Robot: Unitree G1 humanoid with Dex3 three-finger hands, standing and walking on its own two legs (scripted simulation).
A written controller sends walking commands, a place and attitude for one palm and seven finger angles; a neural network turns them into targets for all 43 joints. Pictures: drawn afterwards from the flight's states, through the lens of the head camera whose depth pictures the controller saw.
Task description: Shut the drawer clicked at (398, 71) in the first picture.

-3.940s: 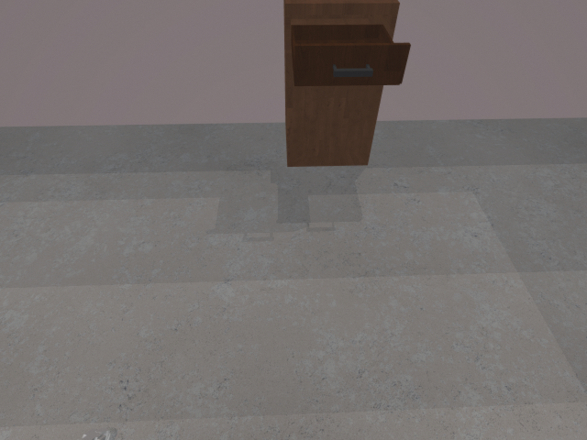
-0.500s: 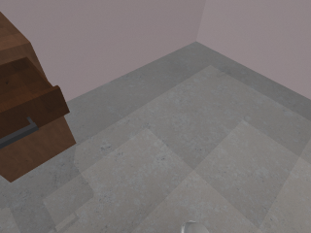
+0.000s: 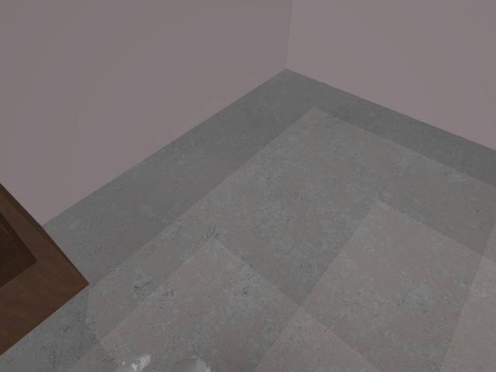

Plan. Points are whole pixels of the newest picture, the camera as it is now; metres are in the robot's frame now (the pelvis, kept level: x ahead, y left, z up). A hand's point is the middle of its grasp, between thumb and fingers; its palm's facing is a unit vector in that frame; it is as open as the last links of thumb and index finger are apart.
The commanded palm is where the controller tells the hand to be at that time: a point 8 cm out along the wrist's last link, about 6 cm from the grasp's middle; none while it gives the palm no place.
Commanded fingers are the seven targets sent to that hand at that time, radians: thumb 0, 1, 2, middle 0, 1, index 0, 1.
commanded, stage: turn to face it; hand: left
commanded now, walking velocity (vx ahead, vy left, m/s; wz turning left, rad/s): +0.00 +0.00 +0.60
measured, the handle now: out of the picture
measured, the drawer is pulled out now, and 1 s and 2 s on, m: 0.30 0.30 0.30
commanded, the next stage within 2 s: take the last steps up to it in 1.40 s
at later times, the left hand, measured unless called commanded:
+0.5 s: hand out of the picture +0.07 +0.25 -0.15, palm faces +0.30 -0.91 -0.30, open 7.4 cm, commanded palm none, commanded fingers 0.00 0.90 0.90 -0.20 -0.30 -0.20 -0.30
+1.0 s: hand out of the picture -0.05 +0.17 -0.17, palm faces +0.60 -0.77 -0.24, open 7.4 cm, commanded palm none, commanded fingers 0.00 0.90 0.90 -0.20 -0.30 -0.20 -0.30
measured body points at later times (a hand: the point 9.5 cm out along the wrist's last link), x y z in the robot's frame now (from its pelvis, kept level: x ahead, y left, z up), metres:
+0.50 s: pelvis +0.05 +0.01 +0.00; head +0.08 +0.02 +0.45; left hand +0.05 +0.30 -0.13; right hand +0.18 -0.22 -0.14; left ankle +0.06 +0.13 -0.73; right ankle +0.09 -0.14 -0.69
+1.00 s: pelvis +0.03 -0.02 -0.01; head +0.05 +0.01 +0.44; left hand -0.08 +0.21 -0.16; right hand +0.28 -0.17 -0.13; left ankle -0.05 +0.07 -0.73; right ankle +0.11 -0.13 -0.73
